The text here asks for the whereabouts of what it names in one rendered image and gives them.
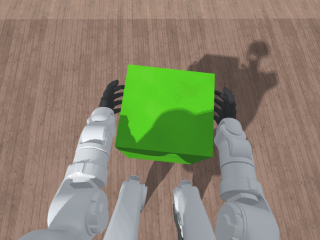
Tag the robot left hand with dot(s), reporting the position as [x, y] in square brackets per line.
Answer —
[108, 97]

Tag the robot right hand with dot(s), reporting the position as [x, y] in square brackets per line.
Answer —
[228, 105]

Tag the left robot shin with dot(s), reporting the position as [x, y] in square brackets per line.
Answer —
[132, 177]

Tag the left robot forearm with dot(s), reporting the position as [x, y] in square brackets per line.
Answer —
[89, 167]

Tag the right robot forearm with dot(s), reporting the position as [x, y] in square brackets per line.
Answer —
[238, 176]

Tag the carton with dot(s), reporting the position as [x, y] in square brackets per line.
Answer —
[167, 115]

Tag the left robot upper arm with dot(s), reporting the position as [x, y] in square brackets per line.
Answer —
[75, 214]

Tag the left robot thigh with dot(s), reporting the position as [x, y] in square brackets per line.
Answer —
[124, 223]

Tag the right robot upper arm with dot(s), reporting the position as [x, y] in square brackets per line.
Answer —
[239, 221]

